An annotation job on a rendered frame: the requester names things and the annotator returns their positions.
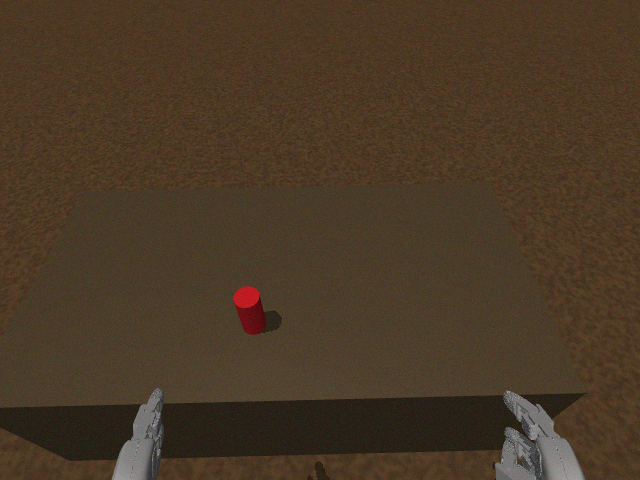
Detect can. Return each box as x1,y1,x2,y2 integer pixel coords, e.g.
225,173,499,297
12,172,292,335
233,286,266,335

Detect left robot hand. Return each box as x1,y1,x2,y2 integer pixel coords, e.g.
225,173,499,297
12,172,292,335
112,388,164,480

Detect right robot hand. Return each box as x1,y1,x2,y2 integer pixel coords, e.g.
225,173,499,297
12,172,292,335
495,391,586,480

